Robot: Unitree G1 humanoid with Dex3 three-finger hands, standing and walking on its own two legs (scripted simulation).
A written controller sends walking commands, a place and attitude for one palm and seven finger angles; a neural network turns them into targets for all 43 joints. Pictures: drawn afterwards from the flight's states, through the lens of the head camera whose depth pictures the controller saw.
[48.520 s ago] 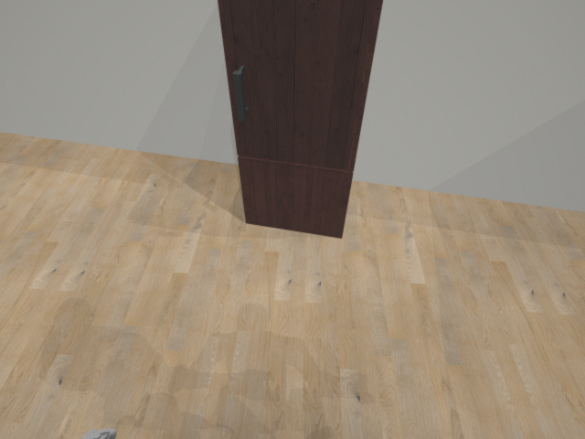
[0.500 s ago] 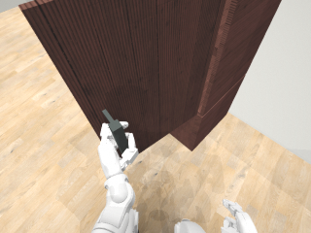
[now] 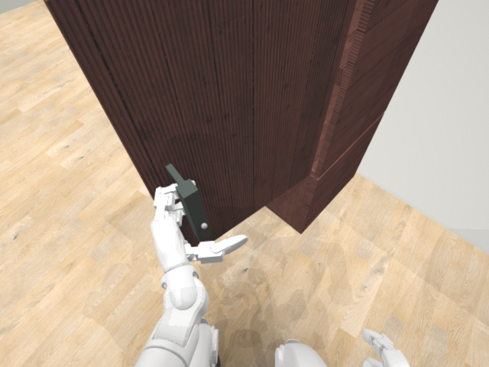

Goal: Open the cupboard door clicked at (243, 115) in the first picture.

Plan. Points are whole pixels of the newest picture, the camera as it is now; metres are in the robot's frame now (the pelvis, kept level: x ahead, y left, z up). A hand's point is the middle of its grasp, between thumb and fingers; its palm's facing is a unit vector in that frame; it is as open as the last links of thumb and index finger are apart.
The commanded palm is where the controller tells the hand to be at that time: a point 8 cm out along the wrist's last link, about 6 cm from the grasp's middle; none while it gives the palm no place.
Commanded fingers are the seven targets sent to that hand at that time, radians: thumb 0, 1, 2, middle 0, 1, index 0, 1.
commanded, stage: open thumb and fingers to let go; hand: left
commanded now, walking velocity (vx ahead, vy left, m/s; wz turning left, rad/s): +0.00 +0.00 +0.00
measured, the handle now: (188, 204) +0.38 +0.11 +0.03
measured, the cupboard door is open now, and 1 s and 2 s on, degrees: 81 81 81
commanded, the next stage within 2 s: slide the hand sideways off the handle in 0.30 s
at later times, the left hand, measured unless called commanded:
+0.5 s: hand (202, 231) +0.33 +0.08 +0.02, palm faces +0.12 -0.99 -0.04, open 15.6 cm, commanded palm +0.30 +0.11 +0.02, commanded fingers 0.00 -0.50 0.30 -0.15 -0.30 -0.15 -0.30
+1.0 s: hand (189, 260) +0.28 +0.10 +0.02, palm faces -0.07 -1.00 +0.01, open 16.3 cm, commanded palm +0.26 +0.15 +0.02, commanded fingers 0.00 -0.50 0.30 -0.15 -0.30 -0.15 -0.30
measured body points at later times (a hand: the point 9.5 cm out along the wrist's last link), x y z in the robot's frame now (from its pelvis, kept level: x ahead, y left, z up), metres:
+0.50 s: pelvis -0.01 +0.03 -0.01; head +0.07 +0.04 +0.44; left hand +0.32 +0.13 +0.03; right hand +0.14 -0.19 -0.12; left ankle +0.07 +0.14 -0.63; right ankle -0.02 -0.07 -0.63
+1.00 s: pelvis -0.01 +0.04 -0.01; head +0.06 +0.04 +0.43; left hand +0.28 +0.15 +0.03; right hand +0.14 -0.19 -0.12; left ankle +0.07 +0.14 -0.63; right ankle -0.02 -0.07 -0.63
